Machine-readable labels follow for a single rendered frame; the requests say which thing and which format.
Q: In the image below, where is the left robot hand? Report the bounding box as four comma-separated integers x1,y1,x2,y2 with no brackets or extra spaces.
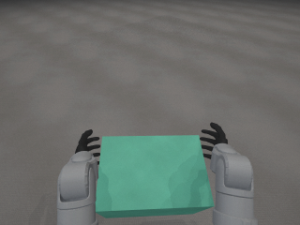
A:
75,129,100,165

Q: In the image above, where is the robot left forearm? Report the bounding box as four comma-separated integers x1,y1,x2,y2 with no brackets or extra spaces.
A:
56,151,98,225

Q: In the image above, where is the carton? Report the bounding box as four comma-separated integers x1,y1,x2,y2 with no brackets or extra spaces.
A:
95,135,215,218

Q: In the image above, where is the robot right forearm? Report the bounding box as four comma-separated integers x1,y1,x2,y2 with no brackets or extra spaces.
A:
210,143,258,225

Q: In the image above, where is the right robot hand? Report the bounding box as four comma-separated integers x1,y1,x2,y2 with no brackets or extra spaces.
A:
200,122,228,159

